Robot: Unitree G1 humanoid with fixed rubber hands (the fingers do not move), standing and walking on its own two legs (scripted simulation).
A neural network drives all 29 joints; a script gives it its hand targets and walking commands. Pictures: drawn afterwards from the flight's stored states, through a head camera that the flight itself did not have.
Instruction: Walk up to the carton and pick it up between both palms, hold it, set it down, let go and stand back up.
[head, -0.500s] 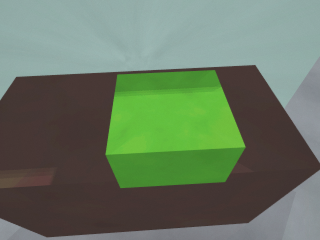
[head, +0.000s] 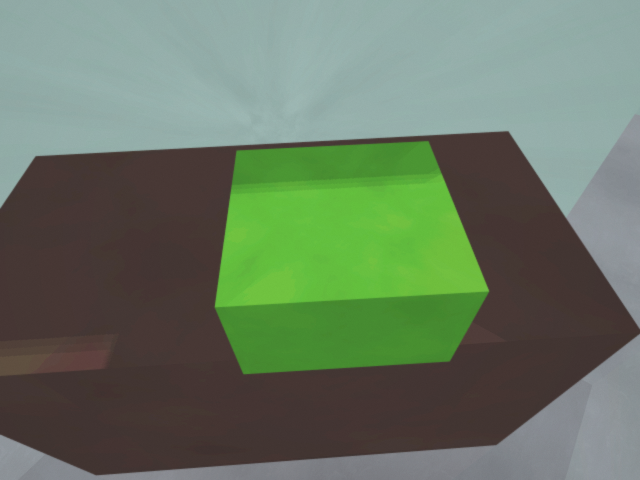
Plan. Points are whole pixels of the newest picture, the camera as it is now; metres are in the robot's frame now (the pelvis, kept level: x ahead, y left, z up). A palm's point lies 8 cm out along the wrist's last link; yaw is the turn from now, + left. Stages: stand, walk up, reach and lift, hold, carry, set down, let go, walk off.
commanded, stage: stand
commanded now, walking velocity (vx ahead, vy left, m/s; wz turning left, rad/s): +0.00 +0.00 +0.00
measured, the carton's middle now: (339, 252) +0.43 -0.01 +0.01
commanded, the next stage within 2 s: none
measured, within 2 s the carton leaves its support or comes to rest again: neither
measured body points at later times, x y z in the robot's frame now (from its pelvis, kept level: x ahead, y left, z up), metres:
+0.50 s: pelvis -0.01 +0.00 +0.00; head -0.01 +0.00 +0.45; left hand -0.05 +0.20 -0.16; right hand -0.04 -0.20 -0.16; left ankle -0.01 +0.12 -0.74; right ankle -0.01 -0.12 -0.74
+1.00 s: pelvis -0.02 +0.00 +0.00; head -0.01 +0.00 +0.45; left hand -0.05 +0.20 -0.16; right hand -0.05 -0.20 -0.16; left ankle -0.01 +0.12 -0.74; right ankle -0.01 -0.12 -0.74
